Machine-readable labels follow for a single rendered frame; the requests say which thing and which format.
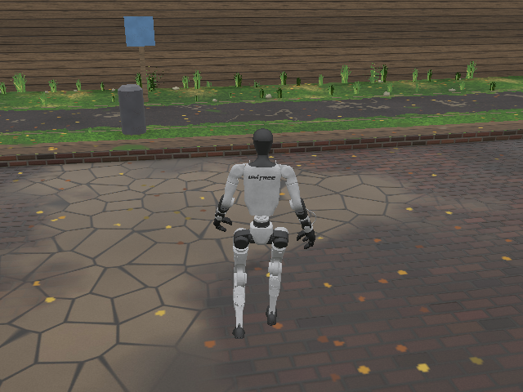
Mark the robot right hand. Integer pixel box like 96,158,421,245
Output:
297,230,315,249

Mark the robot right upper arm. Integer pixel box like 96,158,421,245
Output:
279,164,303,211

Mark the robot left hand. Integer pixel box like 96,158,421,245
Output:
213,217,232,232

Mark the robot right thigh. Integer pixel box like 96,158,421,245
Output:
268,227,288,276

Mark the left robot foot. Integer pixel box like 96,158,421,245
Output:
232,325,245,339

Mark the robot right forearm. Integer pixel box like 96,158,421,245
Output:
295,198,313,233

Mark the robot left upper arm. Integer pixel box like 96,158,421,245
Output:
221,163,246,207

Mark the robot left forearm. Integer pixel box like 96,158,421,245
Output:
215,194,229,221

